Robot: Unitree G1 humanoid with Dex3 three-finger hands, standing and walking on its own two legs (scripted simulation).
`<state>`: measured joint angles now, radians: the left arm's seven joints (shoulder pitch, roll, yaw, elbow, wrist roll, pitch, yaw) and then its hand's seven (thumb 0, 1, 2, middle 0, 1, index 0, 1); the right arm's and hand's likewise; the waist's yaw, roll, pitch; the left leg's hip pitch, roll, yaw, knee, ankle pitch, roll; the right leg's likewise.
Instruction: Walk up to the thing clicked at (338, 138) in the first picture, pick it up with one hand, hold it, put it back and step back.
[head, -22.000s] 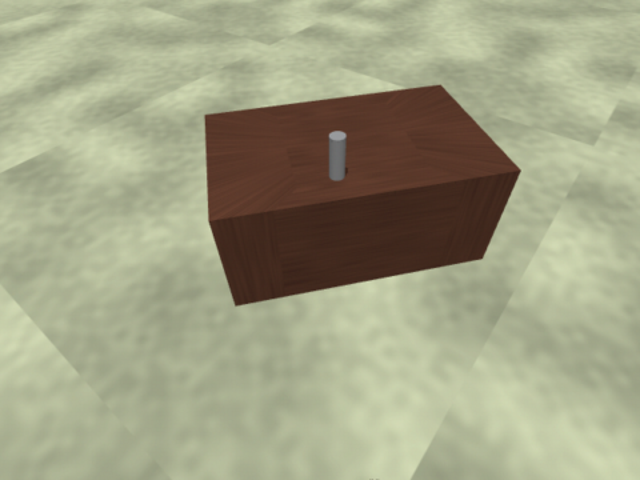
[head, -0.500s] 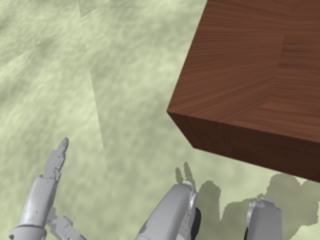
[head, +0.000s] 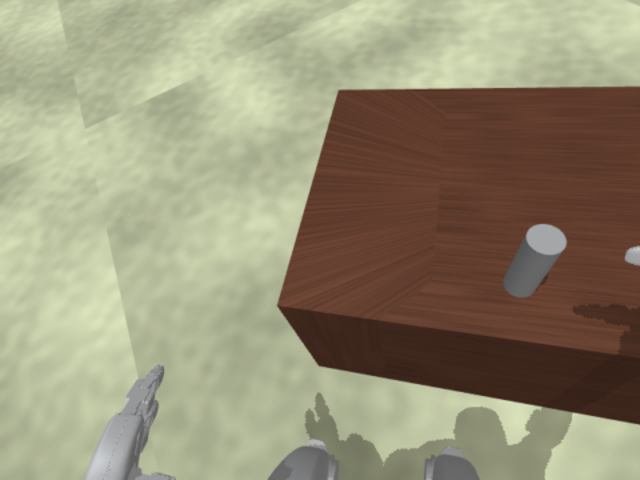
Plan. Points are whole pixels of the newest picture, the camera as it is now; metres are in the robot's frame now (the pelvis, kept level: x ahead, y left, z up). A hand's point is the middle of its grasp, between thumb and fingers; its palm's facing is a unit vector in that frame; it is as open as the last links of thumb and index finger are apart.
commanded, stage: home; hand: right
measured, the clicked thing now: (531, 263) +0.49 -0.23 -0.16
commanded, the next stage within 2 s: none
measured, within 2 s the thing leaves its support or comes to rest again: neither
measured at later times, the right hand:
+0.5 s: hand (586, 400) +0.26 -0.21 -0.02, palm faces +0.20 +0.95 -0.23, open 17.4 cm
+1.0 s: hand out of the picture +0.17 -0.15 -0.01, palm faces +0.18 +0.95 -0.27, open 17.6 cm
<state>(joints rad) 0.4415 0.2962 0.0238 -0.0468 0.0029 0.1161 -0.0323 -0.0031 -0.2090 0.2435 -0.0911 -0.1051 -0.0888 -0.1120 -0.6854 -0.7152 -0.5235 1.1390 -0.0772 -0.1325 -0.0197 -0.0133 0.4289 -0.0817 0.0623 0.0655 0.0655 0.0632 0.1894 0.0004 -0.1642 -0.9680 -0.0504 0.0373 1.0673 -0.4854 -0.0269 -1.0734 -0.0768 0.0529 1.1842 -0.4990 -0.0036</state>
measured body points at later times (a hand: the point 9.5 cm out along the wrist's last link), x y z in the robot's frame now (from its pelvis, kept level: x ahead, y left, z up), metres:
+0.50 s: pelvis +0.02 +0.01 +0.05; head +0.06 -0.01 +0.50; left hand +0.19 +0.23 +0.01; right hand +0.24 -0.26 +0.00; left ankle +0.01 +0.15 -0.65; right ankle +0.03 -0.11 -0.65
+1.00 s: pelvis +0.00 +0.04 +0.04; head +0.02 +0.04 +0.49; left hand +0.18 +0.27 -0.04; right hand +0.15 -0.20 +0.01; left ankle +0.01 +0.15 -0.65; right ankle +0.03 -0.11 -0.65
